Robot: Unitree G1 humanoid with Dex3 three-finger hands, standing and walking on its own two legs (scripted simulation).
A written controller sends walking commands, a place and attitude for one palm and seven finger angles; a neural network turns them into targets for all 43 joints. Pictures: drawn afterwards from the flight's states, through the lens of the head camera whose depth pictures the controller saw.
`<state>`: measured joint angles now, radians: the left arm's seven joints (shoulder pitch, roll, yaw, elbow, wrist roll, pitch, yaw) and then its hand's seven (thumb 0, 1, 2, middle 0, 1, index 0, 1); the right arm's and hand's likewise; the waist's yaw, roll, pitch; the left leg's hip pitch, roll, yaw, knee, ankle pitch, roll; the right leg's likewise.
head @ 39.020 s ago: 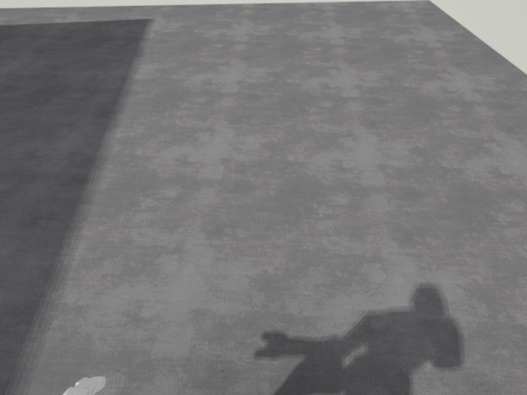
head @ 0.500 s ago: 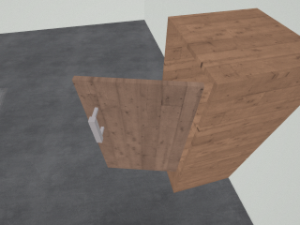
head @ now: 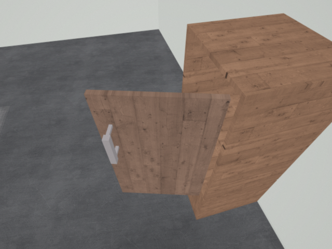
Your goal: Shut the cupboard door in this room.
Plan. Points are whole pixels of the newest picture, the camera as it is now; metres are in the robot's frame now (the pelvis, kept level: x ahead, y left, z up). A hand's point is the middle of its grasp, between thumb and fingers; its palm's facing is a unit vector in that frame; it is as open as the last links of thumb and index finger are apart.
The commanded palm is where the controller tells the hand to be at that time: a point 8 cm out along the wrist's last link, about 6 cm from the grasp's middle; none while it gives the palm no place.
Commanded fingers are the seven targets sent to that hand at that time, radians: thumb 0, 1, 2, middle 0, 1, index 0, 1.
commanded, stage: come to a stop and stand still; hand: left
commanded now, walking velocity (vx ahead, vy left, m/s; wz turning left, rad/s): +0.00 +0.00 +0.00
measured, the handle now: (112, 144) +0.40 +0.18 -0.01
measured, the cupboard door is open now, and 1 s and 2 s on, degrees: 72 72 72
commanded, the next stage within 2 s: look again from close up in 0.40 s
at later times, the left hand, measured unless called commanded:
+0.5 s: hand out of the picture +0.01 +0.20 -0.17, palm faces +0.00 -0.98 -0.20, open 7.3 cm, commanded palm none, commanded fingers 0.00 0.90 0.90 -0.20 -0.30 -0.20 -0.30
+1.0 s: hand out of the picture +0.00 +0.20 -0.18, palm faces +0.01 -0.99 -0.16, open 7.3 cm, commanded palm none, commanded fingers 0.00 0.90 0.90 -0.20 -0.30 -0.20 -0.30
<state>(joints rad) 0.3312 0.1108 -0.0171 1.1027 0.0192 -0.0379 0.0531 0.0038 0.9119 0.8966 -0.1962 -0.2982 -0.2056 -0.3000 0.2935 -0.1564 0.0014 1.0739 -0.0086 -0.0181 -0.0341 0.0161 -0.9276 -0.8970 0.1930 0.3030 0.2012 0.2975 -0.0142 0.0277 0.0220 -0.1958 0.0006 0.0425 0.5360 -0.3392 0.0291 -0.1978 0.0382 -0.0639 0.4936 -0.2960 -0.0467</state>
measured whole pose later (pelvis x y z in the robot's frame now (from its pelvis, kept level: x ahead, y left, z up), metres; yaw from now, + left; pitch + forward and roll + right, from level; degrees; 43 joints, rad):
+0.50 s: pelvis +0.00 +0.03 +0.00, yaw -1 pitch -1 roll +0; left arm 0.27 0.16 -0.02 1.08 0.01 0.00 0.04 0.00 0.92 0.90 -0.19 -0.30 -0.20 -0.30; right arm 0.29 -0.15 0.03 1.11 -0.01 -0.03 -0.03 0.00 -0.92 -0.90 0.19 0.30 0.20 0.30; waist 0.00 0.00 0.04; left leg -0.13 -0.07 0.07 0.43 -0.29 0.08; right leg -0.17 -0.02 -0.03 0.47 -0.28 0.01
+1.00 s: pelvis +0.01 +0.05 +0.00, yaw -1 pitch -1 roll +0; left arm 0.29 0.13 -0.02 1.12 0.01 0.01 0.05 0.00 0.91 0.90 -0.19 -0.30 -0.20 -0.30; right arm 0.27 -0.14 0.02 1.14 -0.01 -0.04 -0.05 0.00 -0.92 -0.90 0.19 0.30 0.20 0.30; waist 0.01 -0.02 0.06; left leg -0.10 -0.08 0.08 0.40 -0.28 0.10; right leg -0.15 -0.04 -0.02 0.45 -0.28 0.03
